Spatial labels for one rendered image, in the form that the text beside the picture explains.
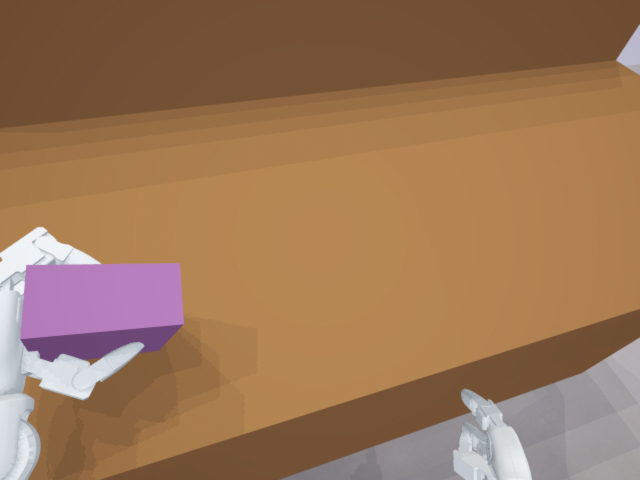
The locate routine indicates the sponge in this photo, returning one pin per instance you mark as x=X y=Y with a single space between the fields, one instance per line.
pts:
x=88 y=310

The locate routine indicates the robot left forearm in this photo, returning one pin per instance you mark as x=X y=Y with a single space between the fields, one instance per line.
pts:
x=19 y=441

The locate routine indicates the left robot hand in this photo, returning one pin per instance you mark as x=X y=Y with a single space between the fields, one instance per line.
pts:
x=66 y=375

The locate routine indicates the table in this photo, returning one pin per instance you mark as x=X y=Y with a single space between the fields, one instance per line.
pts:
x=375 y=204

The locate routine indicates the right robot hand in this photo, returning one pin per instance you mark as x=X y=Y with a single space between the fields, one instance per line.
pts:
x=499 y=456

